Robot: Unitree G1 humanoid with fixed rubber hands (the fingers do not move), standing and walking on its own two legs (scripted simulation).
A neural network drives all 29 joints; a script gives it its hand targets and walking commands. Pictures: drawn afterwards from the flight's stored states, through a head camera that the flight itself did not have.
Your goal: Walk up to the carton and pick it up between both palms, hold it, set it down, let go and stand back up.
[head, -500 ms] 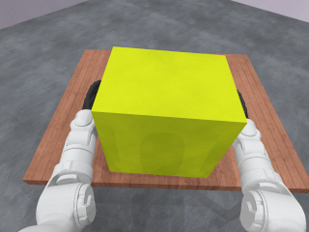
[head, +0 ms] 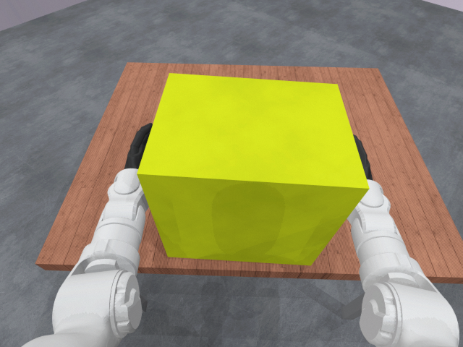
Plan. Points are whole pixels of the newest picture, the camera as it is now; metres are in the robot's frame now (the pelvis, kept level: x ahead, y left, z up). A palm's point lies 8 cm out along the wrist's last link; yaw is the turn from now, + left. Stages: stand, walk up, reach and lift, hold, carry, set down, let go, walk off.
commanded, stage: set down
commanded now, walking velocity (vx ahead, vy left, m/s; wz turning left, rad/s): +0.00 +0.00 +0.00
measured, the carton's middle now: (245, 177) +0.42 +0.03 +0.03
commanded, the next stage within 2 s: none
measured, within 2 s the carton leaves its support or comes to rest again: rests again in 0.02 s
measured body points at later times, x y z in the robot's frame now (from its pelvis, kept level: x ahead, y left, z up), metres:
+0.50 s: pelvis -0.01 +0.01 +0.00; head +0.06 +0.02 +0.44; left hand +0.41 +0.23 +0.05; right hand +0.43 -0.16 +0.06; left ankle +0.04 +0.12 -0.75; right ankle -0.05 -0.11 -0.75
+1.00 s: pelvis -0.01 +0.01 +0.00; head +0.06 +0.02 +0.44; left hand +0.41 +0.23 +0.05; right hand +0.43 -0.16 +0.06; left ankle +0.04 +0.12 -0.75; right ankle -0.05 -0.11 -0.75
